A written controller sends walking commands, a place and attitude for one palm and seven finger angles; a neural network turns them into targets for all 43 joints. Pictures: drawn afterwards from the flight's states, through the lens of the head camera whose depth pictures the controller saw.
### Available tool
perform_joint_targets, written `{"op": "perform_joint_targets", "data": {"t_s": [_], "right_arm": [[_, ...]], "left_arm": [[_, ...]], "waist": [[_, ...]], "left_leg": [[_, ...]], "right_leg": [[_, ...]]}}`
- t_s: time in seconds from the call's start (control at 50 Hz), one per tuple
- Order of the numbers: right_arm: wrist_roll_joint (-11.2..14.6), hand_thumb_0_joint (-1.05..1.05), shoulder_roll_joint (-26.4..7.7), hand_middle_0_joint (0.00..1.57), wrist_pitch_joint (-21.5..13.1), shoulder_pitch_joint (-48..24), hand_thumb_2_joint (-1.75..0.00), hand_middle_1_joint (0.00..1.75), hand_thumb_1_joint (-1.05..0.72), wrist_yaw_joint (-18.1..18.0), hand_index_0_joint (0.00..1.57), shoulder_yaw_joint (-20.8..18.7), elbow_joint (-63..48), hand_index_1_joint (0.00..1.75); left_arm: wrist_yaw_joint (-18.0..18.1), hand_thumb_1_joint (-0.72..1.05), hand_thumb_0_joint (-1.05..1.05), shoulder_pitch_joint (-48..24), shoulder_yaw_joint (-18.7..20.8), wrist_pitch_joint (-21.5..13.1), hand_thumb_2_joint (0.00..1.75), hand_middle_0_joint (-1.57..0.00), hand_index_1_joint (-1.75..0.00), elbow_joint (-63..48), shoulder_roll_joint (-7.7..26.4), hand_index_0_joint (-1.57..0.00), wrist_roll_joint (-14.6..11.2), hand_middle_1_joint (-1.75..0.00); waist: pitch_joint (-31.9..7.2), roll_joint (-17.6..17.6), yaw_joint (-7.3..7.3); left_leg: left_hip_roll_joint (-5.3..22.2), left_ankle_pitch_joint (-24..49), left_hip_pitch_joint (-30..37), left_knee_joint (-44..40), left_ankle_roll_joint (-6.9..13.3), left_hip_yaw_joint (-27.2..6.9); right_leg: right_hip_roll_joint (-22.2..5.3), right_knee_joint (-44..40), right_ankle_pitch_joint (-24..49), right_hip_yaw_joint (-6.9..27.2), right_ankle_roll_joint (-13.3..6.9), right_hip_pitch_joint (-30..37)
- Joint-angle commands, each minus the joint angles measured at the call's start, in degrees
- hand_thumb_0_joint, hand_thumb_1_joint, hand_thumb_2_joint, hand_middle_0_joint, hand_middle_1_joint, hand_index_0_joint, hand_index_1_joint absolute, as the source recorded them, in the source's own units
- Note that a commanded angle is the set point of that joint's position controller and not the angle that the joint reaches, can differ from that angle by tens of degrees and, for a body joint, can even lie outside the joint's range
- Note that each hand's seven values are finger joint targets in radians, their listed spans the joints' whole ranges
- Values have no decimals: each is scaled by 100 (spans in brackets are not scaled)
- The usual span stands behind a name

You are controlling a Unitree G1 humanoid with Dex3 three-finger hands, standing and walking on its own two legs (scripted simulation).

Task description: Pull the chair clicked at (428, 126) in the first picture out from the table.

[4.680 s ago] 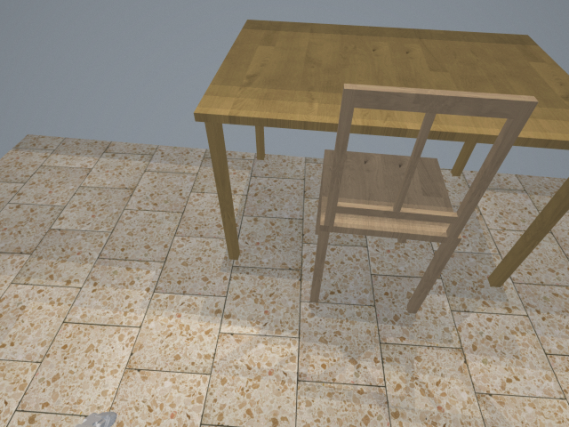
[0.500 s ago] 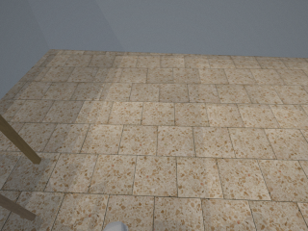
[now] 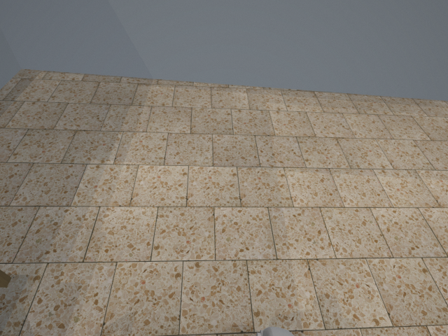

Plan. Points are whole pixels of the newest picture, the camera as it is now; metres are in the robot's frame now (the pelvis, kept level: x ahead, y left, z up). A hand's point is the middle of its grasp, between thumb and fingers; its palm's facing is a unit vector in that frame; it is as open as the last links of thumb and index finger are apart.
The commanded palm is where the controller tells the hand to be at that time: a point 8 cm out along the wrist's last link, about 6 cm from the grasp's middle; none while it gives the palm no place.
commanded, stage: walk to a spot facing it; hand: left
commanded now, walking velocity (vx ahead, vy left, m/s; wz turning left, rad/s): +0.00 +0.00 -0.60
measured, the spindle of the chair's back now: out of the picture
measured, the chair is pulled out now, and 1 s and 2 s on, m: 0.00 0.00 0.00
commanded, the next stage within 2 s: turn to face it in 0.20 s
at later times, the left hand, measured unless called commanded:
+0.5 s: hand (197, 274) +0.28 +0.08 -0.16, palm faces -0.21 -0.96 -0.20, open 7.4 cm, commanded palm none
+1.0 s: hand (115, 330) +0.15 +0.23 -0.18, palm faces +0.17 -0.95 -0.24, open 7.4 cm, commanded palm none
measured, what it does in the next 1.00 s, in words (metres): walks ahead: right foot, then left foot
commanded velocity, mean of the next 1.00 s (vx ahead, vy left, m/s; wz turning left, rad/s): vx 0.00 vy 0.00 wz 0.28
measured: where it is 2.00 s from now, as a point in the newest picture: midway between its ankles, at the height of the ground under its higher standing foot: outside the picture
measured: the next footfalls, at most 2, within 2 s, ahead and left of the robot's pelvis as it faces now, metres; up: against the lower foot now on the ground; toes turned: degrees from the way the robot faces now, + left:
right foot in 0.40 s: +0.17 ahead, -0.16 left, +0.00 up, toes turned -19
left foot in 0.80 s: +0.18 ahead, +0.08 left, +0.00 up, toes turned +10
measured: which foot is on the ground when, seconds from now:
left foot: down 0.00-0.42, up 0.44-0.78, down 0.80-1.00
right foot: up 0.00-0.38, down 0.40-0.80, up 0.82-1.00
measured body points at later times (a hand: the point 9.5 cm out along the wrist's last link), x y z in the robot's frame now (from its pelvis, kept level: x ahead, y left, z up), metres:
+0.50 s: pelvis +0.11 -0.05 -0.01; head +0.14 -0.07 +0.44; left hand +0.29 +0.13 -0.14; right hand +0.01 -0.24 -0.18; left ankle +0.06 +0.09 -0.69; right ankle +0.13 -0.15 -0.74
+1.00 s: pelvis +0.11 +0.00 +0.00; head +0.14 +0.04 +0.45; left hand +0.14 +0.28 -0.16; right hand +0.21 -0.25 -0.12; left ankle +0.14 +0.08 -0.74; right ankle +0.11 -0.16 -0.64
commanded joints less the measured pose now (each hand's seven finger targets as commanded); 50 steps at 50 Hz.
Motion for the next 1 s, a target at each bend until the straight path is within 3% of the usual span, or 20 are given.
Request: {"op": "perform_joint_targets", "data": {"t_s": [0.0,0.12,0.3,0.34,0.36,0.38,0.4,0.42,0.44,0.54,0.6,0.68,0.74,0.76,0.78,0.8,0.82,0.86,0.9,0.98], "right_arm": [[12,0,-474,20,-86,461,-90,30,-90,10,20,-28,-131,30],[7,0,-659,20,0,905,-90,30,-90,-12,20,-15,7,30],[-106,0,-820,20,237,1360,-90,30,-90,40,20,-110,176,30],[-70,0,-793,20,248,1302,-90,30,-90,49,20,-74,247,30],[-12,0,-667,20,228,1343,-90,30,-90,79,20,-45,255,30],[61,0,-245,20,222,1399,-90,30,-90,100,20,50,134,30],[104,0,-276,20,326,1283,-90,30,-90,54,20,82,62,30],[81,0,-149,20,375,1111,-90,30,-90,30,20,109,98,30],[52,0,-104,20,425,996,-90,30,-90,48,20,119,119,30],[4,0,-185,20,658,982,-90,30,-90,103,20,2,253,30],[-12,0,-196,20,692,780,-90,30,-90,163,20,-53,124,30],[-27,0,-261,20,634,381,-90,30,-90,223,20,-90,-218,30],[-50,0,-442,20,574,638,-90,30,-90,240,20,-143,-311,30],[-56,0,-704,20,534,863,-90,30,-90,246,20,-204,-283,30],[-94,0,-1321,20,484,1060,-90,30,-90,211,20,-342,-378,30],[-105,0,-1641,20,497,1267,-90,30,-90,154,20,-396,-360,30],[-114,0,-1678,20,477,1136,-90,30,-90,112,20,-397,-385,30],[-85,0,-1402,20,437,442,-90,30,-90,54,20,-306,-535,30],[-49,0,-1291,20,390,69,-90,30,-90,50,20,-231,-677,30],[-24,0,-1377,20,410,172,-90,30,-90,73,20,-260,-655,30]], "left_arm": [[-79,90,0,386,114,131,90,-20,-30,-328,-4,-20,-8,-30],[-112,90,0,-464,126,216,90,-20,-30,-710,108,-20,-27,-30],[-62,90,0,-1530,-16,123,90,-20,-30,-1192,99,-20,-28,-30],[12,90,0,-817,-45,-1,90,-20,-30,-962,158,-20,3,-30],[68,90,0,-286,-3,-120,90,-20,-30,-750,455,-20,37,-30],[159,90,0,213,80,-233,90,-20,-30,-552,980,-20,32,-30],[167,90,0,251,1,-245,90,-20,-30,-493,1106,-20,-112,-30],[216,90,0,-205,-39,-222,90,-20,-30,-516,936,-20,-92,-30],[246,90,0,-412,-23,-213,90,-20,-30,-581,846,-20,-79,-30],[286,90,0,-1204,-30,-77,90,-20,-30,-751,712,-20,-63,-30],[281,90,0,-1216,28,-37,90,-20,-30,-777,723,-20,-34,-30],[266,90,0,-1100,138,16,90,-20,-30,-899,833,-20,1,-30],[233,90,0,-1122,174,84,90,-20,-30,-980,876,-20,-57,-30],[203,90,0,-1083,153,132,90,-20,-30,-1028,777,-20,-108,-30],[156,90,0,-1076,107,167,90,-20,-30,-1238,452,-20,-157,-30],[154,90,0,-1596,24,186,90,-20,-30,-1507,432,-20,-103,-30],[124,90,0,-1660,59,192,90,-20,-30,-1535,480,-20,-77,-30],[110,90,0,-1571,119,204,90,-20,-30,-1332,571,-20,-40,-30],[68,90,0,-1232,133,206,90,-20,-30,-1162,654,-20,-54,-30],[107,90,0,-1072,115,255,90,-20,-30,-1110,768,-20,-85,-30]], "waist": [[121,634,-28],[172,776,-220],[85,1028,-651],[-414,783,-287],[-929,281,-55],[-1661,-962,79],[-1852,-750,14],[-1429,-429,-69],[-1212,-788,-60],[-198,-402,-425],[-14,-506,-400],[-147,-626,-246],[-453,-343,-414],[-603,441,-546],[-574,2188,-658],[-535,2146,-879],[-551,1442,-750],[-479,1465,-528],[-528,1081,-350],[-622,800,-394]], "left_leg": [[1725,602,-139,-1831,6,-881],[1780,2350,676,-1389,189,-389],[1980,3024,964,-447,244,-25],[1726,3361,899,442,11,88],[1466,2702,281,1310,-263,162],[722,-617,-1027,2528,-610,285],[503,-2487,-929,3067,-689,-552],[566,-2433,-1096,3205,-669,-921],[573,-2225,-1218,3412,-677,-988],[467,-1459,-1090,3508,-777,-971],[442,-1327,-1086,3084,-792,-853],[366,-1358,-1058,2084,-755,-664],[219,-389,-255,636,-701,-562],[403,195,250,-124,-574,-1030],[1754,1718,677,-814,91,-3106],[2445,2461,715,-1096,723,-3845],[2428,2036,550,-1089,872,-3650],[1678,1699,436,-990,459,-3069],[1298,1641,423,-1006,265,-2526],[1164,1201,625,-1109,377,-2645]], "right_leg": [[-350,18,656,217,207,-601],[-352,-887,696,-91,399,-1044],[-21,-3129,-228,-655,174,238],[182,-4160,498,-755,94,1409],[-255,-4556,2002,-323,-20,2647],[-1800,-4458,4617,1232,-579,4048],[-2264,-4515,5680,1145,-1165,3722],[-2086,-4632,5271,675,-1276,3401],[-1951,-4757,4837,660,-1147,2996],[-1718,-5420,2468,-303,-770,1495],[-1738,-5570,1500,-483,-688,1308],[-1878,-5227,1255,-597,-665,1626],[-1712,-4317,942,-932,-305,1518],[-1427,-3542,442,-1086,-49,1143],[-614,-2293,-1376,-1298,471,-116],[-281,-1042,-2321,-671,532,-613],[-412,-466,-1879,-189,458,-686],[-362,-105,-1005,87,497,-853],[-332,-133,-462,66,568,-637],[-239,-663,-365,111,665,-444]]}}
